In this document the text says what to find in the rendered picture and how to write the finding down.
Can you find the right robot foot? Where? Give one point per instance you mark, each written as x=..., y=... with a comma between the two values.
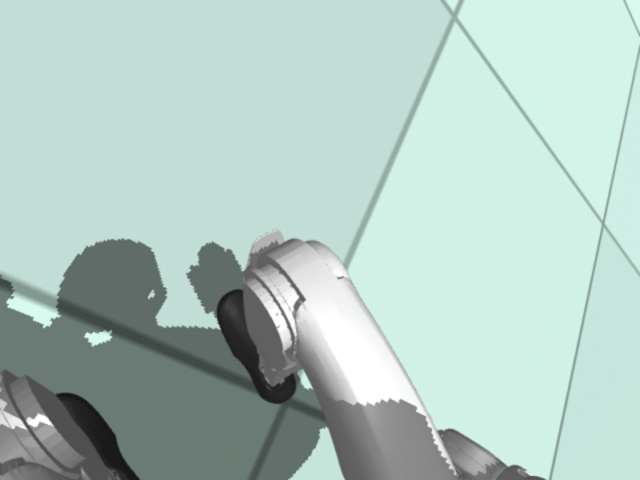
x=231, y=319

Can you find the left robot foot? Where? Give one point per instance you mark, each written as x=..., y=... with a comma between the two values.
x=98, y=432

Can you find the right robot hand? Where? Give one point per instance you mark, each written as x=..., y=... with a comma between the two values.
x=470, y=460

